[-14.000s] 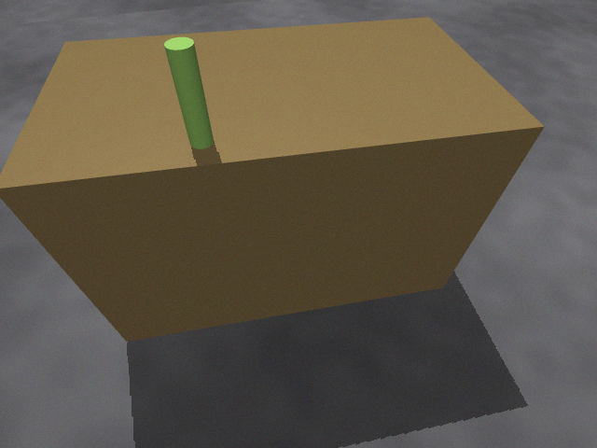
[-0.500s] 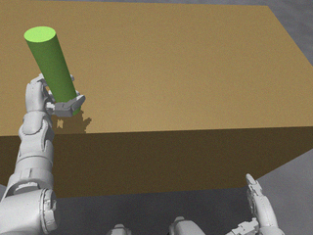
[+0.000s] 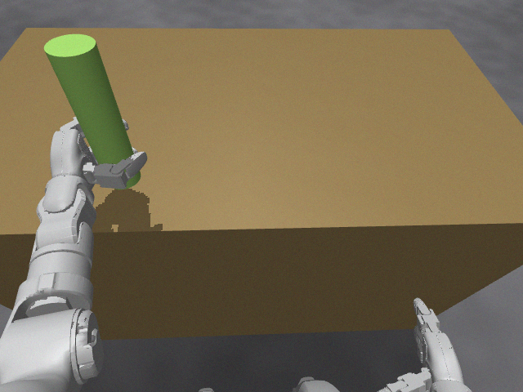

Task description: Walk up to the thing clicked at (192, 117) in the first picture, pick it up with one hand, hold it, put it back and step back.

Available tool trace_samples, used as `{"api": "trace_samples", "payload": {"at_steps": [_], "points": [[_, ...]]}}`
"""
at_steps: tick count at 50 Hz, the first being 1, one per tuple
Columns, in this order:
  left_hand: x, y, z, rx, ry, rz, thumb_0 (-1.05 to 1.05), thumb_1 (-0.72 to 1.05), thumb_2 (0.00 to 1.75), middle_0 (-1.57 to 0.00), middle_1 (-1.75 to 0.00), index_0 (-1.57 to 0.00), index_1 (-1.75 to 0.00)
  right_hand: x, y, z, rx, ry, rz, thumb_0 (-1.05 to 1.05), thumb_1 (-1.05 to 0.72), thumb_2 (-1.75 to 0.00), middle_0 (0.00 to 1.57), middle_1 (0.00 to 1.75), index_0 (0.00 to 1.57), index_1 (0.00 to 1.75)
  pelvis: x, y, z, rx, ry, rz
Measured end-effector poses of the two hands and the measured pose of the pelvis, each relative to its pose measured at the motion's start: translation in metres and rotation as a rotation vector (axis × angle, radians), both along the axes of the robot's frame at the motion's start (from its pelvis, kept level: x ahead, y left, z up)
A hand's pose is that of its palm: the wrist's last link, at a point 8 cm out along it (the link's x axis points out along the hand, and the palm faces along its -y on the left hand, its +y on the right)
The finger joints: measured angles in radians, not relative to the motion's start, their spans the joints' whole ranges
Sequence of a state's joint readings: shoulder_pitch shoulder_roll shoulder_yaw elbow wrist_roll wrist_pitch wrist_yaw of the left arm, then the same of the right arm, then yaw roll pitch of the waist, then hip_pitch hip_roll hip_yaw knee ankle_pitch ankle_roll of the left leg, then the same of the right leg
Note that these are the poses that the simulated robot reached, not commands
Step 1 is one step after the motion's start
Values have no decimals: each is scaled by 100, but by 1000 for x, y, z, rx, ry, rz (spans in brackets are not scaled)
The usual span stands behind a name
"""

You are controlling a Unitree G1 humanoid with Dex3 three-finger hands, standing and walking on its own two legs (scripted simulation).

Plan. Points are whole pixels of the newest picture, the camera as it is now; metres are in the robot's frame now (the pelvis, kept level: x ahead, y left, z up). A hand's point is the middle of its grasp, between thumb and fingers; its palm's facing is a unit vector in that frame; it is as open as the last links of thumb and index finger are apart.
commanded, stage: settle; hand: left
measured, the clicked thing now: (102, 124) +0.44 +0.20 +0.17
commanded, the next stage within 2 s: lift in 0.12 s
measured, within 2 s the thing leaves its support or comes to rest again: neither
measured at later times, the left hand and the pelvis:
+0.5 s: hand (104, 141) +0.43 +0.20 +0.15, palm faces +0.12 -0.99 -0.01, open 8.3 cm; pelvis +0.00 +0.01 +0.01, yaw +0 degrees
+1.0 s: hand (72, 129) +0.37 +0.19 +0.23, palm faces +0.12 -0.99 -0.02, open 8.2 cm; pelvis +0.00 +0.00 +0.03, yaw +1 degrees
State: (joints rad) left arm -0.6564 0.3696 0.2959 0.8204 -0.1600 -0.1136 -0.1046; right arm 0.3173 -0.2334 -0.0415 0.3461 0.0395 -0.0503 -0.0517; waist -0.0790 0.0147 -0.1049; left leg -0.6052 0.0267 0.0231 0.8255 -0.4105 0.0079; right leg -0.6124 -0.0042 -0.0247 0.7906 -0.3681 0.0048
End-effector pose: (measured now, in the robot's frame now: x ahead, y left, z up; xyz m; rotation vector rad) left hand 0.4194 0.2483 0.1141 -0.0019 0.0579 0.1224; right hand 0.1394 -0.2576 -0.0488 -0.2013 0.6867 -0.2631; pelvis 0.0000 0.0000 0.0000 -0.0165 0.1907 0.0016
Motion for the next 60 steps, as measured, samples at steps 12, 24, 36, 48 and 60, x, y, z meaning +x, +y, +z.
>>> {"api": "trace_samples", "payload": {"at_steps": [12, 24, 36, 48, 60], "points": [[-3, 3, 20, 16, -19, 8, -1, -28, 114, -86, -125, -87, -123, -2, -1, 2, 0, -5, -19, -1, 54, -5, 5, 5, 6, 5, -3, 1, 5, -1, -26, 0], [-12, 3, 34, 14, -37, -5, -1, -29, 114, -87, -125, -87, -123, -4, -5, 4, -7, -11, -51, -1, 53, -5, 5, 5, 6, 5, -1, 6, 9, -2, -51, -5], [-39, 2, 81, 45, -114, -4, -1, -29, 114, -87, -124, -88, -122, 8, 5, 8, 30, -69, -30, -1, 54, -5, 5, 5, 5, 5, 2, 5, 17, -2, -108, 5], [-71, -3, 112, 38, -88, -6, -1, -29, 115, -87, -124, -88, -123, 15, 13, 13, 61, -118, 14, -1, 54, -5, 5, 5, 6, 5, 0, 1, 24, 8, -167, 18], [-95, -10, 136, 29, -109, 11, -1, -28, 115, -85, -126, -86, -125, 11, 4, 15, 43, -129, 13, -1, 54, -5, 5, 5, 5, 5, -6, -2, 28, 14, -202, 24]]}}
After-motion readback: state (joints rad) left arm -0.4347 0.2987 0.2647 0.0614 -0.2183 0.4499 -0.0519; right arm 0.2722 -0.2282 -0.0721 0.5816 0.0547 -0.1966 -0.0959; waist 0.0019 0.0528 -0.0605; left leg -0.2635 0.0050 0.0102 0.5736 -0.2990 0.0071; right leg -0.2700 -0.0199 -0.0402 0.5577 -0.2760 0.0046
